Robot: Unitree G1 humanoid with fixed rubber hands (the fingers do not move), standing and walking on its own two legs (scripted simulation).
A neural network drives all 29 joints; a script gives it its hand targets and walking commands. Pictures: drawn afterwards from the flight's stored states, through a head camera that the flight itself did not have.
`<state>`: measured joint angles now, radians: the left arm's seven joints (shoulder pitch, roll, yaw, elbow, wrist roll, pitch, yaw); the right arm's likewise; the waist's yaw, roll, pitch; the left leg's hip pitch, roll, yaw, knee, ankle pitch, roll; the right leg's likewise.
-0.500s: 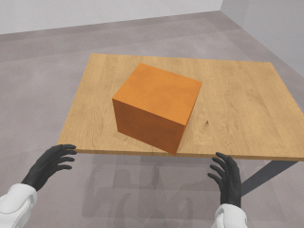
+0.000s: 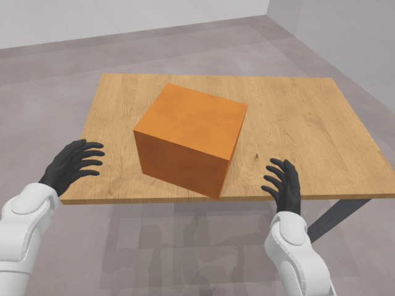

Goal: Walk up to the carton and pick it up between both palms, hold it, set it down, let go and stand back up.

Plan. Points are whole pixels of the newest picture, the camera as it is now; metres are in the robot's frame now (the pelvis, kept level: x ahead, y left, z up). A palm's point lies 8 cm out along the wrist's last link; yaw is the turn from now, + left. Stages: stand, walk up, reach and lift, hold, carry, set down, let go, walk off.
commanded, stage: reach and lift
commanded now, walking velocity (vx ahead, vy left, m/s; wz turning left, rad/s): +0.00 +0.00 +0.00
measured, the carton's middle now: (192, 140) +0.47 +0.02 +0.01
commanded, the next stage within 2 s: none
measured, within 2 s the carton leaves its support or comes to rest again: neither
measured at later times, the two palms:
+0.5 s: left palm (77, 134) +0.38 +0.24 +0.12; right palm (294, 167) +0.32 -0.16 +0.12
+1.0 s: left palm (95, 95) +0.45 +0.22 +0.16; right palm (302, 137) +0.37 -0.17 +0.15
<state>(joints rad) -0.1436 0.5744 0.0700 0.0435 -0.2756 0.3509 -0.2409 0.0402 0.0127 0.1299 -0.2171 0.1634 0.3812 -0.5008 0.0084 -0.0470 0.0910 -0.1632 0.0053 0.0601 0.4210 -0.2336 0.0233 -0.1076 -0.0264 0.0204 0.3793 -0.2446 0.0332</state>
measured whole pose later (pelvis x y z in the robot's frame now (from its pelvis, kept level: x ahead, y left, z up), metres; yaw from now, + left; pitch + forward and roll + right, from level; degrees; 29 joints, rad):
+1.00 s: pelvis +0.00 +0.00 +0.00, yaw +0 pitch -1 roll -1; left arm -0.89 0.57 0.03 0.96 -0.28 0.23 -0.23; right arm -0.73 0.01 -0.04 0.52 0.18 0.38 -0.42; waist -0.17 -0.06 0.03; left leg -0.18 0.01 0.06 0.42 -0.23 0.03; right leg -0.12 -0.03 0.02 0.37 -0.23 0.03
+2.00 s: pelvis +0.00 +0.01 -0.01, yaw -1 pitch +15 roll -2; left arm -1.15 0.51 -0.07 1.48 -0.28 -0.11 -0.16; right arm -1.01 0.01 -0.20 1.20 0.15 -0.08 -0.33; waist -0.22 -0.05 -0.13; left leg -0.54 0.02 0.06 0.49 -0.22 0.02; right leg -0.45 -0.01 0.02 0.37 -0.19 0.04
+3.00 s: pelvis -0.01 +0.02 -0.01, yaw -1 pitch +17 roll -2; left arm -1.18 0.43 0.07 1.49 -0.01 -0.15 -0.14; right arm -1.01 0.21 -0.52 1.23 -0.20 -0.24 -0.33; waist -0.22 -0.06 -0.13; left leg -0.59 0.02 0.06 0.51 -0.21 0.03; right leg -0.50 -0.01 0.02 0.37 -0.17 0.05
